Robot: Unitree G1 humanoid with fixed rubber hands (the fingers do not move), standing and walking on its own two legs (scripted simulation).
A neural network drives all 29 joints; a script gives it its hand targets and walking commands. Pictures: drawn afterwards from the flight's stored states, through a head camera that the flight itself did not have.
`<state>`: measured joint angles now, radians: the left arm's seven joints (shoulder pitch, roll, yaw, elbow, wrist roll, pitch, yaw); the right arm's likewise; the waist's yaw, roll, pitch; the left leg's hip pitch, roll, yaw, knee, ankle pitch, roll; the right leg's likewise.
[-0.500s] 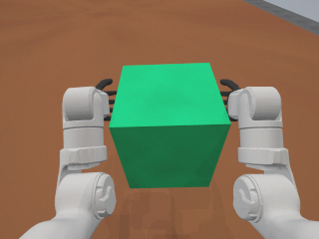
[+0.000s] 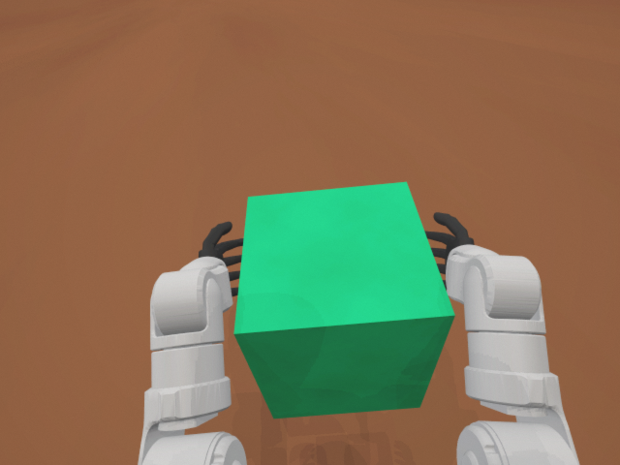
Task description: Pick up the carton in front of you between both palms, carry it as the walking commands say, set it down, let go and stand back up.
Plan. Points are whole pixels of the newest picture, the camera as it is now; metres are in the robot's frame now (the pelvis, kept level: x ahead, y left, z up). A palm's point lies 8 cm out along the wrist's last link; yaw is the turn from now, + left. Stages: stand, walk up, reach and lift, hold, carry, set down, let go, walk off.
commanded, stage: carry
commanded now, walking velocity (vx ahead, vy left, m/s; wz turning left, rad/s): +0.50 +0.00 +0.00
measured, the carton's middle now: (337, 305) +0.34 -0.01 +0.02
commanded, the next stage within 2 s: none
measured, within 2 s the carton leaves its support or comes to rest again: neither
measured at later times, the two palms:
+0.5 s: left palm (247, 154) +0.59 +0.12 +0.09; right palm (427, 150) +0.58 -0.18 +0.09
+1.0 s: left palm (249, 76) +0.89 +0.15 +0.09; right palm (384, 65) +0.88 -0.15 +0.09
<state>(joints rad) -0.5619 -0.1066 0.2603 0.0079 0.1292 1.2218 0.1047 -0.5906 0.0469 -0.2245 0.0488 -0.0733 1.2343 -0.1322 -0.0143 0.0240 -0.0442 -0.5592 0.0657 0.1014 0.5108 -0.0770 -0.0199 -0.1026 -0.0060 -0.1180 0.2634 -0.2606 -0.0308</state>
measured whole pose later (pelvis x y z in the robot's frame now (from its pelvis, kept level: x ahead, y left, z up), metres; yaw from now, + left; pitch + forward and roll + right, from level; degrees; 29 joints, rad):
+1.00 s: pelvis +0.63 +0.00 -0.02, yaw -1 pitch +3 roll +0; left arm -0.17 -0.13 0.10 -0.33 0.12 1.23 0.08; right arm -0.16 0.13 -0.10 -0.33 -0.12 1.23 -0.09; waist 0.01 -0.02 -0.18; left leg -0.46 0.07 0.22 0.46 -0.05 0.03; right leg 0.00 -0.09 -0.19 0.43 -0.46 0.05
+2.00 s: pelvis +0.85 -0.01 -0.02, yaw +1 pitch +3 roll -1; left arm -0.15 -0.13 0.10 -0.28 0.13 1.20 0.08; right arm -0.15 0.13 -0.10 -0.28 -0.13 1.20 -0.09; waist 0.00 0.01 -0.13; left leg -0.14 0.09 0.17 0.55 -0.45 -0.03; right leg -0.38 -0.07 -0.19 0.60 -0.27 -0.02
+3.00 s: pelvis +0.79 +0.00 -0.02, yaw +1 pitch +2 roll +0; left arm -0.22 -0.14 0.18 0.18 0.24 0.72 0.02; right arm -0.21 0.14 -0.17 0.18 -0.24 0.73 -0.03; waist 0.00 0.01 -0.09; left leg -0.21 0.05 0.18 0.57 -0.38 0.01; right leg -0.41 -0.10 -0.17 0.52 -0.13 -0.01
